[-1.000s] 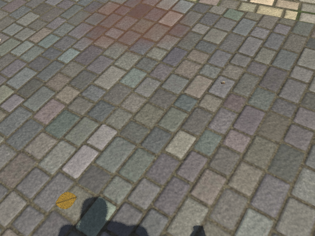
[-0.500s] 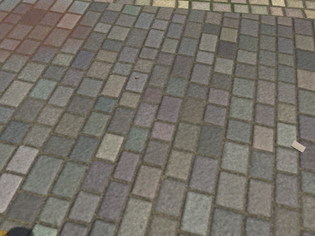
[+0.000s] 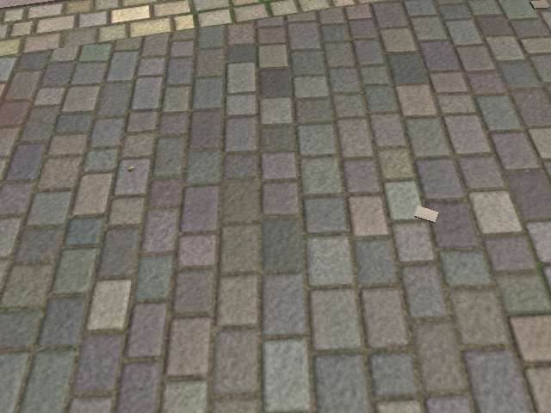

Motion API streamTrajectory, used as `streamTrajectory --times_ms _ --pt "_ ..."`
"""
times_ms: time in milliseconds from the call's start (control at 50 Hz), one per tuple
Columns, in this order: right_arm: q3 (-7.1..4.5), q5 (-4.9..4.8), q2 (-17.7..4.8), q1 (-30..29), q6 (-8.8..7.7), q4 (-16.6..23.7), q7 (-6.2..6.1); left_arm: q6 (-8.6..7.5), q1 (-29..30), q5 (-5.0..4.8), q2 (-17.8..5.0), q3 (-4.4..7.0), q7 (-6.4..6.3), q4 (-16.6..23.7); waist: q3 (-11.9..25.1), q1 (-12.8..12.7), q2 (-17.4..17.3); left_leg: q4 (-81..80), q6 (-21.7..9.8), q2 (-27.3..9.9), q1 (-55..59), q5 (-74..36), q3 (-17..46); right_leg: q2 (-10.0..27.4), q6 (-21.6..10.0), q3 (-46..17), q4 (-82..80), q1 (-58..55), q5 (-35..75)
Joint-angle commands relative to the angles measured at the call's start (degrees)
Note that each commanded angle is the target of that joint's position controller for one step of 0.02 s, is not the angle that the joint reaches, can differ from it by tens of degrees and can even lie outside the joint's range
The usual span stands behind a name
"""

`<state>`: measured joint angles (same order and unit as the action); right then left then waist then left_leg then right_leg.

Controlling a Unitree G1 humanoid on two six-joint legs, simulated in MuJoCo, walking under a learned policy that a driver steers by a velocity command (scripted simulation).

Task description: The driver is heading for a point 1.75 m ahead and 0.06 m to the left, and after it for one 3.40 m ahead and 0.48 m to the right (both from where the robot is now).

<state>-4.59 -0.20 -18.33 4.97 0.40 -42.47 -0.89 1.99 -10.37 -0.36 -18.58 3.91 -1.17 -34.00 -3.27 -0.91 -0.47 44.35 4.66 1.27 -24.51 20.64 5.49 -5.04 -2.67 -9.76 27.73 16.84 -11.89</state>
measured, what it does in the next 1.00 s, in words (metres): steps on the spot: left foot, then right foot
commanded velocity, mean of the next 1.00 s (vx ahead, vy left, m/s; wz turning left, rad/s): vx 0.00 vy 0.00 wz -0.16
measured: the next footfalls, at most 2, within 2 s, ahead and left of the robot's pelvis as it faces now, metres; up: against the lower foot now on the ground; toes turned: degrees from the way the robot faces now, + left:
left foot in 0.12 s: +0.06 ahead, +0.14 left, +0.00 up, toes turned -9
right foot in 0.44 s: +0.01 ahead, -0.12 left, +0.00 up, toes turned -3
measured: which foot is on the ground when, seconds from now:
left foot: up 0.00-0.10, down 0.12-1.00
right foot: down 0.00-0.12, up 0.14-0.42, down 0.44-1.00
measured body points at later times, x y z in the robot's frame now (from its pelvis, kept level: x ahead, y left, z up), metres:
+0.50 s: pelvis +0.00 +0.01 +0.00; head +0.03 +0.01 +0.45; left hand +0.18 +0.26 -0.11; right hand +0.10 -0.26 -0.12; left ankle +0.02 +0.15 -0.74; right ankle -0.03 -0.12 -0.74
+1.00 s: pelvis +0.01 -0.01 +0.00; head +0.01 -0.01 +0.44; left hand +0.15 +0.23 -0.13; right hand +0.05 -0.29 -0.14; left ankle +0.02 +0.15 -0.74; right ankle -0.03 -0.12 -0.74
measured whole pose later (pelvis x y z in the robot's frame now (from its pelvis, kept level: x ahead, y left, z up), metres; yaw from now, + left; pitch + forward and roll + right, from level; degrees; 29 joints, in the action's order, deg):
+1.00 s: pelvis +0.01 -0.01 +0.00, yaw -7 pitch -2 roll +0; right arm -1.7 0.3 -15.8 11.5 0.4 -53.2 -2.0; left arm -0.2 -13.0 0.6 -13.7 1.3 -0.8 -46.1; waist -2.3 1.0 -0.1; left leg 27.9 3.4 -2.4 -10.8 15.4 2.4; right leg -2.0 -0.8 -3.5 29.0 9.4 -17.8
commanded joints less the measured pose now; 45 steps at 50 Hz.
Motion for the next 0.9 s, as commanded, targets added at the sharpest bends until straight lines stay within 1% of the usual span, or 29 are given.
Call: streamTrajectory --times_ms 20,60,80,100,120,140,160,180,200,220,240,280,320,340,360,380,400,420,440,460,480,500,520,560,580,620,680,760,900 --pt "-1.38 -0.31 -5.5 -1.3 -1.53 4.5 0.49 -0.26 1.7 -0.18 -10.5 3.16 0.11 4.2 7.4 -0.3 9.7 -4.8 -0.6 1.1 0.7 0.9 0.0 14.1 -10.2 -18.8 -5.5 -7.3 12.6" --pt "-1.48 -0.37 -5.5 0.7 -2.03 4.3 1.0 0.05 2.9 -0.51 -10.0 2.99 0.18 4.4 8.5 0.5 9.9 -10.5 -1.5 1.0 3.7 -0.8 -0.4 13.6 -9.3 -20.0 -3.5 -8.4 15.6" --pt "-1.51 -0.25 -5.3 2.6 -2.27 3.7 1.27 0.23 3.8 -0.79 -9.4 2.72 0.04 4.5 9.1 1.7 9.7 -16.3 -2.2 0.8 7.5 -5.3 -1.2 12.5 -8.0 -19.4 -1.8 -7.7 16.1" --pt "-1.6 0.17 -5.4 4.1 -2.45 3.3 1.36 0.34 3.6 -1.02 -8.4 2.34 -0.17 4.4 9.4 2.5 8.7 -22.7 -3.3 -0.6 12.5 -13.0 -1.2 10.8 -5.8 -18.1 -0.2 -5.6 12.9" --pt "-1.99 1.18 -8.1 4.4 -2.4 3.9 1.12 0.21 0.8 -0.32 -5.8 1.54 -0.23 3.9 10.6 1.1 2.2 -25.1 -6.3 -8.9 18.3 -18.9 6.2 7.2 -2.4 -13.8 5.7 -1.1 1.8" --pt "-2.45 2.15 -12.1 1.7 -1.84 4.4 0.9 -0.19 -2.1 -0.08 -4.6 1.24 -0.3 4.2 7.4 -2.5 -12.1 -26.5 -14.4 -18.0 19.3 -29.5 18.0 -2.6 1.4 -2.9 14.6 8.6 -17.8" --pt "-1.88 2.49 -9.3 2.5 -2.04 4.8 0.87 -0.63 -1.1 0.71 -9.0 2.5 -0.63 3.9 7.1 0.0 -12.8 -27.4 -21.8 -23.8 16.0 -29.7 24.2 -1.3 4.5 -1.1 27.3 10.8 -26.8" --pt "-1.3 1.78 -8.0 1.4 -2.16 5.1 0.65 -0.65 -1.4 0.17 -11.3 3.53 -0.65 3.0 5.9 -0.1 -9.1 -26.9 -21.8 -22.2 15.2 -27.5 21.1 -0.1 5.5 -1.6 34.5 11.9 -24.2" --pt "-0.97 1.06 -6.9 -0.1 -2.09 5.1 0.4 -0.32 -1.6 -0.05 -10.5 3.61 -0.72 1.7 5.1 -0.7 -6.9 -26.1 -19.2 -18.6 15.1 -24.6 16.3 0.3 6.4 -1.6 36.9 12.3 -21.0" --pt "-0.62 0.32 -6.0 -0.7 -2.06 5.0 0.27 0.12 -1.7 0.01 -8.9 3.31 -0.89 1.1 4.4 -0.5 -6.7 -25.6 -17.4 -16.4 16.0 -23.5 13.5 0.5 7.2 -1.9 37.5 13.4 -18.6" --pt "-0.17 0.1 -5.3 -0.5 -2.0 4.8 0.14 0.38 -1.6 -0.1 -7.1 2.77 -0.84 0.8 4.3 -0.2 -6.7 -25.0 -17.1 -15.3 16.4 -26.1 11.5 0.6 7.8 -1.8 37.1 13.0 -16.9" --pt "0.24 0.41 -4.5 0.4 -1.58 4.1 0.06 0.35 -0.4 -0.3 -4.3 1.68 -0.61 1.0 5.0 0.3 -7.9 -24.6 -16.8 -12.8 17.5 -28.7 7.3 1.6 8.6 1.1 29.9 10.1 -15.2" --pt "0.19 0.48 -5.0 0.6 -1.05 3.7 0.09 0.13 1.3 -0.05 -2.1 0.55 -0.37 1.3 6.3 1.3 -9.7 -23.6 -16.3 -11.8 18.3 -30.3 5.2 3.9 8.8 4.7 18.9 5.1 -15.2" --pt "-0.04 0.44 -5.9 1.5 -0.7 3.5 0.16 0.02 2.1 -0.11 -1.6 0.24 -0.24 1.3 6.5 2.2 -10.6 -23.4 -16.6 -12.0 18.4 -31.1 5.4 4.3 8.8 6.3 14.1 2.7 -15.3" --pt "-0.22 0.3 -6.7 2.7 -0.39 3.1 0.23 -0.05 2.0 -0.41 -2.3 0.4 -0.2 1.0 6.8 2.8 -10.9 -22.9 -16.8 -12.4 18.7 -31.8 6.1 4.2 8.7 7.3 10.0 0.8 -13.5" --pt "-0.16 -0.01 -7.0 3.0 -0.18 2.9 0.3 -0.08 0.8 -0.56 -2.8 0.63 -0.15 0.2 7.0 2.3 -10.5 -22.0 -16.6 -12.4 18.5 -31.7 6.3 3.9 8.2 8.0 4.3 -1.7 -9.4" --pt "0.13 -0.47 -6.6 2.7 -0.13 2.7 0.39 -0.15 -1.3 -0.43 -2.8 0.69 -0.09 -1.1 6.8 1.0 -9.8 -21.3 -15.6 -11.9 17.3 -31.3 5.9 3.6 7.3 8.9 -4.0 -5.8 -2.3" --pt "0.52 -0.75 -5.7 4.4 -0.49 2.0 0.51 -0.19 -1.8 0.03 -3.4 0.7 -0.09 -1.6 6.5 0.9 -8.3 -21.3 -13.5 -11.3 15.4 -29.1 5.7 4.0 5.9 7.8 -10.3 -10.2 4.3" --pt "1.06 -0.01 -4.8 6.1 -1.35 1.6 0.83 -0.18 -1.8 0.53 -5.8 0.92 -0.48 -1.0 7.8 1.7 -4.7 -20.7 -10.0 -10.4 11.6 -24.4 4.8 8.1 4.0 3.0 -9.3 -16.1 12.7" --pt "1.49 1.35 -3.7 7.7 -2.42 1.9 1.39 0.01 -0.9 1.09 -10.0 1.73 -0.88 -0.9 8.8 4.5 4.4 -19.1 -6.5 -5.9 9.3 -16.9 0.0 12.2 0.8 -0.9 -3.8 -16.8 20.2" --pt "1.9 1.67 -2.7 6.2 -2.7 1.3 1.4 -0.13 0.1 1.4 -6.1 0.95 -0.26 -1.3 9.5 3.4 7.0 -19.7 -3.8 -4.0 13.5 -10.0 -2.9 12.0 -1.5 -0.4 -3.5 -11.5 12.4" --pt "1.79 1.68 -3.8 3.6 -2.59 1.2 1.38 -0.45 0.8 1.54 -3.7 0.3 0.27 -1.1 7.2 2.0 5.2 -19.0 -2.5 -3.4 13.6 -10.3 -3.3 10.5 -1.2 0.1 -4.3 -9.5 7.1" --pt "1.73 1.38 -3.8 2.6 -2.39 1.1 1.21 -0.75 0.4 1.78 -3.4 0.16 0.35 -1.7 6.1 1.6 4.6 -18.4 -2.5 -3.4 13.4 -11.3 -3.5 9.6 -0.3 0.5 -4.6 -8.3 5.1" --pt "1.74 0.97 -3.8 3.1 -1.66 0.7 0.72 -1.53 0.0 1.49 -3.6 0.0 0.37 -2.3 3.7 1.7 5.2 -18.1 -2.8 -3.6 13.0 -13.5 -3.2 9.2 0.5 0.6 -4.7 -6.2 6.2" --pt "1.75 0.91 -3.8 3.5 -1.51 0.4 0.56 -1.8 -0.6 1.41 -3.4 -0.17 0.3 -2.7 3.3 1.8 5.3 -18.2 -2.9 -3.7 13.2 -13.7 -3.1 9.0 0.7 0.7 -4.6 -5.6 6.5" --pt "1.79 0.85 -3.5 4.1 -1.33 -0.6 0.28 -2.03 -0.9 1.32 -2.9 -0.45 0.22 -3.1 2.9 1.8 4.6 -18.2 -2.8 -3.7 13.6 -13.7 -3.2 8.8 0.7 0.7 -4.5 -5.0 6.2" --pt "1.75 0.79 -3.5 4.6 -1.12 -1.9 -0.06 -2.25 -0.9 1.26 -2.7 -0.66 0.15 -3.6 2.4 1.9 3.5 -18.4 -2.2 -3.8 13.9 -13.8 -3.1 8.6 0.6 0.7 -4.6 -4.5 5.7" --pt "1.63 0.66 -3.8 5.1 -0.97 -3.7 -0.48 -2.57 -1.3 1.16 -2.4 -0.82 0.17 -4.7 2.6 1.8 2.1 -18.6 -1.8 -4.0 14.6 -14.7 -3.0 8.1 0.5 1.1 -4.5 -4.9 6.8" --pt "1.53 0.5 -4.2 6.0 -0.73 -6.8 -1.14 -2.82 -2.0 0.99 -1.8 -0.94 0.24 -7.5 3.2 1.8 1.2 -18.8 -1.6 -4.1 15.3 -15.8 -3.0 7.3 0.6 2.2 -4.3 -5.5 8.5"
Over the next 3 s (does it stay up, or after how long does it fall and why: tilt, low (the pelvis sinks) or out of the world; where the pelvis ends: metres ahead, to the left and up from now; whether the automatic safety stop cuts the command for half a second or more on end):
stays up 0.95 -0.11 0.00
